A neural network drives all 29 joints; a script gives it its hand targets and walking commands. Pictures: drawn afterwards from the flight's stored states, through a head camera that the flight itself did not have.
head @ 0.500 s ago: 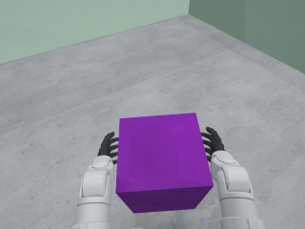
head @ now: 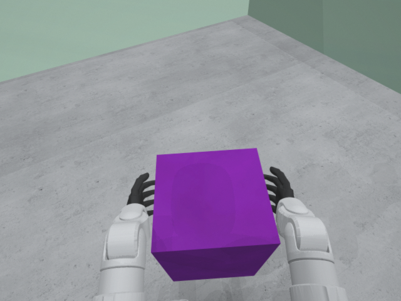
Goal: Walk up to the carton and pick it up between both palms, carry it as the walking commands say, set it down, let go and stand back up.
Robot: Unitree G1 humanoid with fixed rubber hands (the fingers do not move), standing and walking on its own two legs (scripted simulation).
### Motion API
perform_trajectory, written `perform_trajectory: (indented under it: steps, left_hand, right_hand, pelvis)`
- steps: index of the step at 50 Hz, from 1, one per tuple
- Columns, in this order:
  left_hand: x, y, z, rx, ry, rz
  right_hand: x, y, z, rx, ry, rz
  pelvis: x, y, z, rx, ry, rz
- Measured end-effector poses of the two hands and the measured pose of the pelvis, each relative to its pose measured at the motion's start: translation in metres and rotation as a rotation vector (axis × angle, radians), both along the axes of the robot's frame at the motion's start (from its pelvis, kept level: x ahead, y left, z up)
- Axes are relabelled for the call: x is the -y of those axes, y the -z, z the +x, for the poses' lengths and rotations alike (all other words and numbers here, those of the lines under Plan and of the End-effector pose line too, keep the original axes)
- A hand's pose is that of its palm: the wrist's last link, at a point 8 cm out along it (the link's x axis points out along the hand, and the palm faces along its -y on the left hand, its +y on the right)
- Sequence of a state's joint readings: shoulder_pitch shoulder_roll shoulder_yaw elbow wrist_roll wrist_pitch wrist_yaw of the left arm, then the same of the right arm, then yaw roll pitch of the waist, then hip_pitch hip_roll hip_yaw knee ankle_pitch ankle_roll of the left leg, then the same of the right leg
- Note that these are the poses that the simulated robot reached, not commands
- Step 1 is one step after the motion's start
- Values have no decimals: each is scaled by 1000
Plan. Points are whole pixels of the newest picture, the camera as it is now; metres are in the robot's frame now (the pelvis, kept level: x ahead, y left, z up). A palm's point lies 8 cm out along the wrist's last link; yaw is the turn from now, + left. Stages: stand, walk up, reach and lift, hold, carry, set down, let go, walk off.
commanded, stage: carry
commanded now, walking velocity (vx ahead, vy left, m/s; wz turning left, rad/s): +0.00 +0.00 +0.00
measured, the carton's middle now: (210, 221) +0.29 +0.01 -0.05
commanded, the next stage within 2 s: hold in 0.08 s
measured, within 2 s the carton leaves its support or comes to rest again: neither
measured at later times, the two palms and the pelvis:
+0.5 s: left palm (142, 203) +0.29 +0.15 +0.04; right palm (289, 196) +0.30 -0.15 +0.05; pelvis +0.00 +0.00 +0.00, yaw +0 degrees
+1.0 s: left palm (148, 212) +0.29 +0.14 +0.00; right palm (287, 205) +0.30 -0.15 +0.01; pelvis +0.00 +0.00 +0.00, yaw +0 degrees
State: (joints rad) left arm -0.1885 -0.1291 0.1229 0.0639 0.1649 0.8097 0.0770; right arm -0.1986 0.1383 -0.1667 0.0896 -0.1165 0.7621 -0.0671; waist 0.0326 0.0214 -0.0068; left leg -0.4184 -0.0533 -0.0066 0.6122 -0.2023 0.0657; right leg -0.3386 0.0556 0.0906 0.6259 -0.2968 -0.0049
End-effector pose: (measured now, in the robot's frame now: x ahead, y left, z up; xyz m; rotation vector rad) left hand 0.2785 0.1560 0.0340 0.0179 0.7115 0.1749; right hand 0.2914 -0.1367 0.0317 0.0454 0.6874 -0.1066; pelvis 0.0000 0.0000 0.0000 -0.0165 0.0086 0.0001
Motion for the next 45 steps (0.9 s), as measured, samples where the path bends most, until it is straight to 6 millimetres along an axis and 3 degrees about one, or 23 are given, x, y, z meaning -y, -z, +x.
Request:
perform_trajectory:
  steps: [10,20,34,45]
  left_hand:
    - [-1,0,1,17,-13,-16]
    - [3,-9,9,75,-7,-21]
    - [13,-6,13,67,16,-20]
    - [17,21,6,-17,44,16]
  right_hand:
    - [-1,-1,2,16,-12,-8]
    - [3,-14,10,74,-3,-3]
    - [13,-12,7,69,26,6]
    - [18,17,0,-14,37,23]
  pelvis:
    - [1,0,1,-1,0,1]
    - [0,0,0,7,0,0]
    - [1,0,1,14,0,1]
    - [2,0,3,26,0,3]
